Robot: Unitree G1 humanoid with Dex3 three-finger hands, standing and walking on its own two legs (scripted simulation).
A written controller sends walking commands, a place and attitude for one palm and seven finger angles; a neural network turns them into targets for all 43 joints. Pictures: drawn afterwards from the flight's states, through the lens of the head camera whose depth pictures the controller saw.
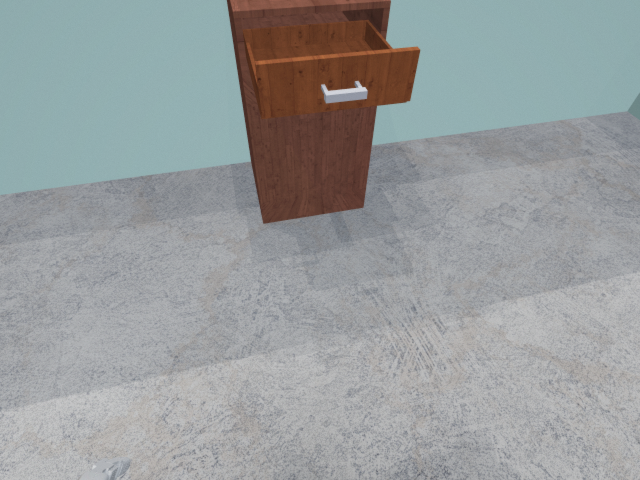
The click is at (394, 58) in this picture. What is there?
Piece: drawer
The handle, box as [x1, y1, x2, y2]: [321, 81, 367, 102]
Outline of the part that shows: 367,91 364,87 360,85 358,81 355,81 356,87 350,89 328,91 324,84 321,85 321,89 324,94 324,99 326,102 366,98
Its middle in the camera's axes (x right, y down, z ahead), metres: +0.05 -0.37 +0.97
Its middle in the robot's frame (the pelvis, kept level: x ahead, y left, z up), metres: +0.98 -0.01 -0.01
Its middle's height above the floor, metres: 0.76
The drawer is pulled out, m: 0.29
